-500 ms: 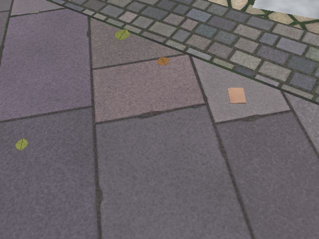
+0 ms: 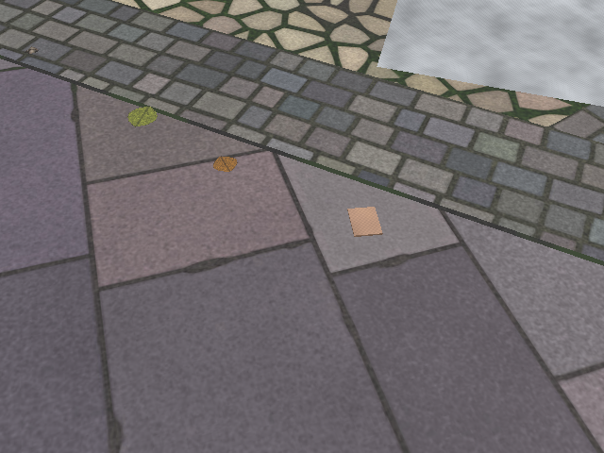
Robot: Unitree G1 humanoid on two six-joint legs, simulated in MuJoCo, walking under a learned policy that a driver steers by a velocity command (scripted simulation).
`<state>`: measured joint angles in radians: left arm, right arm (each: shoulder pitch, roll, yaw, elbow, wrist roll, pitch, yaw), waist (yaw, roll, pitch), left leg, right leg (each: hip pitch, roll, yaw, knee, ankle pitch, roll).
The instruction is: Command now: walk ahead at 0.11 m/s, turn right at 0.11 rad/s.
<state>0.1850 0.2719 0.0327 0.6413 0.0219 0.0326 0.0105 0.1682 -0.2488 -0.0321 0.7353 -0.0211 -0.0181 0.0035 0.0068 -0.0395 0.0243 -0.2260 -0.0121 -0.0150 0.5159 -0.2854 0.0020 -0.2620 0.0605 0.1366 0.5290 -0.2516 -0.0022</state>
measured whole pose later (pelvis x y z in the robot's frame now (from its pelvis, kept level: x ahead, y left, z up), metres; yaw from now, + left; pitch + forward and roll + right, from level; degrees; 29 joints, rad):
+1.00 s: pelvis +0.43 +0.04 +0.01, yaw +0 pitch +1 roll +2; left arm 0.13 0.29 0.04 0.70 0.00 -0.07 0.00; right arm 0.37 -0.28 -0.05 0.83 0.01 -0.09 0.02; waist -0.07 -0.05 0.02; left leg -0.06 -0.09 0.04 0.23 -0.18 0.08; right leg -0.69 -0.13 0.06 0.77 0.02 0.02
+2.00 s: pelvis +0.99 +0.07 +0.01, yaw +0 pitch +1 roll +0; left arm 0.18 0.30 0.05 0.78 0.00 -0.06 0.00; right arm 0.34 -0.27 -0.04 0.84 0.00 -0.09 0.02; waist -0.05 -0.05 0.02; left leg -0.13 -0.07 0.05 0.27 -0.16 0.08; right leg -0.66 -0.12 0.04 0.93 -0.13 0.01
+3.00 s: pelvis +1.53 +0.13 +0.01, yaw +22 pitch +1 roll +0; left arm 0.13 0.30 0.06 0.80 0.00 -0.11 0.00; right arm 0.28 -0.28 -0.08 0.74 0.01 -0.05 0.02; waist -0.03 -0.02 0.06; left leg -0.27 -0.10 -0.02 0.42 -0.16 0.10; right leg -0.52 -0.08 0.05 1.10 -0.34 0.01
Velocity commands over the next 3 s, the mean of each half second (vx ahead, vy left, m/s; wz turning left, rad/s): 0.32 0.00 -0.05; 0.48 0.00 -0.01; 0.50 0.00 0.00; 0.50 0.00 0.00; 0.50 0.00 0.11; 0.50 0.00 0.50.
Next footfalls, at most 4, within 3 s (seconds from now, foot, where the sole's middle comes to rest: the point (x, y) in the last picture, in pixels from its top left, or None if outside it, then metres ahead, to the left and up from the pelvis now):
0.66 left None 0.43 0.12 -0.77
1.20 right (349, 358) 0.73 -0.10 -0.77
1.72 left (253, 263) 1.02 0.15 -0.77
2.28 right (330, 185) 1.33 -0.08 -0.77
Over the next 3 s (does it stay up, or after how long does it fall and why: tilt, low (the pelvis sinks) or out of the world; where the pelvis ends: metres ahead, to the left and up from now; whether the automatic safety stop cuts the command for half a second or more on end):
stays up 1.53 0.13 0.01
